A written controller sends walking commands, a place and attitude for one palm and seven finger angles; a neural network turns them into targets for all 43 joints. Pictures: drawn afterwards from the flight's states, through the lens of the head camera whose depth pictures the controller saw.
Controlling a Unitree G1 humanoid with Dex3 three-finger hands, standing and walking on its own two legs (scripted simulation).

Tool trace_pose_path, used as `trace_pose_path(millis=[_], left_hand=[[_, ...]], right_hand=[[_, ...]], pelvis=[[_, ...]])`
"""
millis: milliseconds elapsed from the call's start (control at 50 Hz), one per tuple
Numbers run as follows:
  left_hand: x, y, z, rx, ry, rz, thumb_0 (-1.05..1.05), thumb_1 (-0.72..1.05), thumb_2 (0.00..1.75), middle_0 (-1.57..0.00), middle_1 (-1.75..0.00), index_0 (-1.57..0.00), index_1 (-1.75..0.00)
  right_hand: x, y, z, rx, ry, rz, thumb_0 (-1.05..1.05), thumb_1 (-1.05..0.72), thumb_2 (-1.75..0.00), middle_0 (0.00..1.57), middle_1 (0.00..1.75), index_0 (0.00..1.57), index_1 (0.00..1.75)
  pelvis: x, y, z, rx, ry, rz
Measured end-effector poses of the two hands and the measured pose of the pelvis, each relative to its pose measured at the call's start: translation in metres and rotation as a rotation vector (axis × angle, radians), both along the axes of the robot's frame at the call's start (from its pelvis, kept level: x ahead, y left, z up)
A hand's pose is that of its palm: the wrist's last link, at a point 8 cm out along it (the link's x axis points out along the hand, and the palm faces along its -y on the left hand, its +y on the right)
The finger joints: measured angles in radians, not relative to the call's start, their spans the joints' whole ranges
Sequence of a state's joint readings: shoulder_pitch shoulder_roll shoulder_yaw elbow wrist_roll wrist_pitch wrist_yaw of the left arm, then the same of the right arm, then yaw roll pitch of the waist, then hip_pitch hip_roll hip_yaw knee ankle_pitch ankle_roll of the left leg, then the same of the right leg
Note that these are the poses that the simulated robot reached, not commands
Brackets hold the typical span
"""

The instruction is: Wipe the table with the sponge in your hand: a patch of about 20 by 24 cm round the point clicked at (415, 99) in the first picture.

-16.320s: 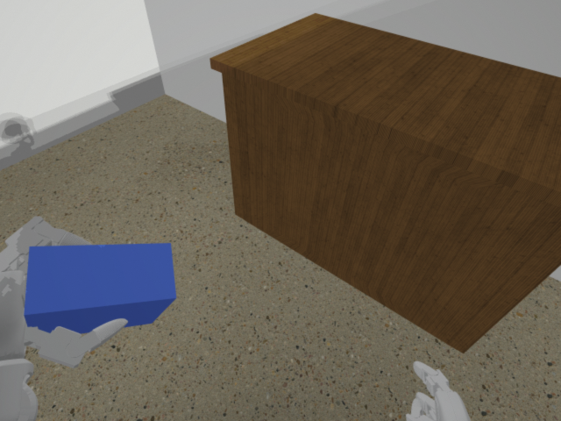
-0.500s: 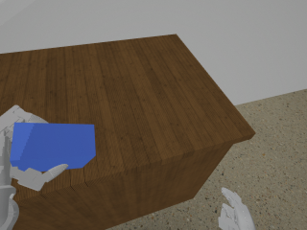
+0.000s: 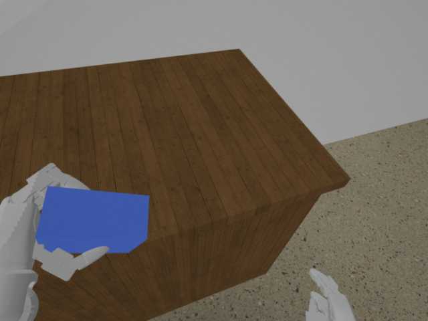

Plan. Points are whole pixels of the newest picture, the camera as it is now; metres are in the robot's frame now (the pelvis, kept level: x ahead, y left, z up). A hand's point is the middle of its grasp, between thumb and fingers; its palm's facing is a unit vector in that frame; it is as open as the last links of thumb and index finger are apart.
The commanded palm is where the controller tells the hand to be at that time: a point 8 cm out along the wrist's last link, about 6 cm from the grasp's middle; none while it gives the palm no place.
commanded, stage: come to a stop and stand still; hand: left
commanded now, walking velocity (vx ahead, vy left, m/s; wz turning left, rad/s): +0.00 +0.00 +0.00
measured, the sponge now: (109, 225) +0.23 +0.18 +0.11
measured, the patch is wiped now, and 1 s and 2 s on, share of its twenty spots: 0.00 0.00 0.00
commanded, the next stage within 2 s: look again from close up in 0.04 s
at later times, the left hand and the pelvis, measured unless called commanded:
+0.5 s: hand (39, 196) +0.24 +0.28 +0.15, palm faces +0.39 -0.84 -0.37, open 10.5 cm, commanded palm +0.17 +0.30 +0.18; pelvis +0.02 +0.02 +0.00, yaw +1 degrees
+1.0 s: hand (85, 204) +0.23 +0.21 +0.16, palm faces +0.34 -0.85 -0.41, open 10.5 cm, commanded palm +0.17 +0.24 +0.18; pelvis +0.01 -0.04 +0.00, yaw +1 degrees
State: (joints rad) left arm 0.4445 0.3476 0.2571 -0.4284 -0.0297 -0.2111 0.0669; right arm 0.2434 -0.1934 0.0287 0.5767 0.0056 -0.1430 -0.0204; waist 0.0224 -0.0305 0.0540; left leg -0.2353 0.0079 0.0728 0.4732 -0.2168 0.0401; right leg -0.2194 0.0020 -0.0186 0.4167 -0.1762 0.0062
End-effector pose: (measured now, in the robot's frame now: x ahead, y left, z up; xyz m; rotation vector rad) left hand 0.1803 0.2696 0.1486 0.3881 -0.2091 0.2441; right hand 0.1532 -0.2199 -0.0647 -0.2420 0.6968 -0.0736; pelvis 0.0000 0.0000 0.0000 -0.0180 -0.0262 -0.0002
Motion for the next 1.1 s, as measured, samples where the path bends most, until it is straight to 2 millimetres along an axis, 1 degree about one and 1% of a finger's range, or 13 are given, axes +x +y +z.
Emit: trace_pose_path(millis=[120, 180, 220, 340, 380, 440, 580, 620, 680, 760, 840, 980, 1100], left_hand=[[0.007, 0.036, 0.030, 0.109, -0.124, 0.101, -0.01, -0.54, 1.03, -0.70, -1.36, -0.70, -1.36], [0.008, 0.044, 0.036, 0.112, -0.146, 0.133, -0.01, -0.54, 1.03, -0.70, -1.36, -0.70, -1.36], [0.009, 0.043, 0.033, 0.093, -0.136, 0.131, -0.01, -0.54, 1.03, -0.70, -1.36, -0.70, -1.36], [0.015, 0.037, 0.007, 0.024, -0.039, 0.091, -0.01, -0.54, 1.03, -0.70, -1.36, -0.70, -1.36], [0.017, 0.038, 0.003, 0.018, -0.022, 0.087, -0.01, -0.54, 1.03, -0.70, -1.36, -0.70, -1.36], [0.019, 0.042, 0.006, 0.032, -0.038, 0.089, -0.01, -0.54, 1.03, -0.70, -1.36, -0.70, -1.36], [0.017, 0.046, 0.031, 0.088, -0.127, 0.097, -0.01, -0.54, 1.03, -0.70, -1.36, -0.70, -1.36], [0.017, 0.044, 0.033, 0.094, -0.130, 0.099, -0.01, -0.54, 1.03, -0.70, -1.36, -0.70, -1.36], [0.018, 0.040, 0.029, 0.090, -0.101, 0.105, -0.01, -0.54, 1.03, -0.70, -1.36, -0.70, -1.36], [0.019, 0.029, 0.018, 0.067, -0.040, 0.114, -0.01, -0.54, 1.03, -0.70, -1.36, -0.70, -1.36], [0.017, 0.011, 0.013, 0.052, -0.014, 0.100, -0.01, -0.54, 1.03, -0.70, -1.36, -0.70, -1.36], [0.013, -0.019, 0.022, 0.075, -0.033, 0.058, -0.01, -0.54, 1.03, -0.70, -1.36, -0.70, -1.35], [0.015, -0.029, 0.025, 0.088, -0.017, 0.078, -0.01, -0.54, 1.03, -0.70, -1.36, -0.70, -1.35]], right_hand=[[0.004, 0.007, -0.001, -0.014, 0.023, 0.022, 0.02, -0.90, -0.90, 0.20, 0.30, 0.20, 0.30], [0.012, 0.011, -0.002, -0.007, 0.019, 0.034, 0.02, -0.90, -0.90, 0.20, 0.30, 0.20, 0.30], [0.019, 0.014, -0.001, -0.003, 0.012, 0.039, 0.02, -0.90, -0.90, 0.20, 0.30, 0.20, 0.30], [0.040, 0.024, 0.004, -0.006, -0.015, 0.052, 0.02, -0.90, -0.90, 0.20, 0.30, 0.20, 0.30], [0.046, 0.027, 0.007, -0.010, -0.025, 0.058, 0.02, -0.90, -0.90, 0.20, 0.30, 0.20, 0.30], [0.054, 0.032, 0.010, -0.016, -0.037, 0.068, 0.02, -0.90, -0.90, 0.20, 0.30, 0.20, 0.30], [0.063, 0.038, 0.011, -0.006, -0.045, 0.088, 0.02, -0.90, -0.90, 0.20, 0.30, 0.20, 0.30], [0.063, 0.038, 0.009, 0.006, -0.040, 0.086, 0.01, -0.90, -0.90, 0.20, 0.30, 0.20, 0.30], [0.059, 0.036, 0.005, 0.028, -0.026, 0.083, 0.01, -0.90, -0.90, 0.20, 0.30, 0.20, 0.30], [0.050, 0.027, -0.001, 0.050, 0.004, 0.075, 0.01, -0.90, -0.90, 0.20, 0.30, 0.20, 0.30], [0.041, 0.009, -0.004, 0.046, 0.028, 0.061, 0.02, -0.90, -0.90, 0.21, 0.30, 0.20, 0.30], [0.031, -0.033, -0.004, -0.001, 0.028, 0.015, 0.02, -0.90, -0.90, 0.20, 0.30, 0.20, 0.30], [0.028, -0.063, -0.005, -0.019, 0.020, -0.041, 0.02, -0.90, -0.90, 0.20, 0.30, 0.20, 0.30]], pelvis=[[0.003, 0.004, 0.000, -0.006, 0.005, 0.013], [0.009, 0.009, 0.001, -0.009, 0.011, 0.012], [0.013, 0.012, 0.001, -0.010, 0.013, 0.011], [0.019, 0.019, 0.001, -0.007, 0.014, 0.012], [0.020, 0.019, 0.001, -0.008, 0.013, 0.015], [0.020, 0.020, 0.000, -0.008, 0.012, 0.018], [0.022, 0.021, 0.000, -0.006, 0.013, 0.020], [0.022, 0.019, 0.000, 0.001, 0.012, 0.016], [0.021, 0.014, 0.000, 0.008, 0.010, 0.015], [0.019, 0.003, 0.000, 0.003, 0.008, 0.018], [0.016, -0.012, 0.000, -0.005, 0.012, 0.020], [0.013, -0.034, -0.001, -0.005, 0.024, 0.011], [0.016, -0.044, -0.001, -0.008, 0.031, 0.008]])
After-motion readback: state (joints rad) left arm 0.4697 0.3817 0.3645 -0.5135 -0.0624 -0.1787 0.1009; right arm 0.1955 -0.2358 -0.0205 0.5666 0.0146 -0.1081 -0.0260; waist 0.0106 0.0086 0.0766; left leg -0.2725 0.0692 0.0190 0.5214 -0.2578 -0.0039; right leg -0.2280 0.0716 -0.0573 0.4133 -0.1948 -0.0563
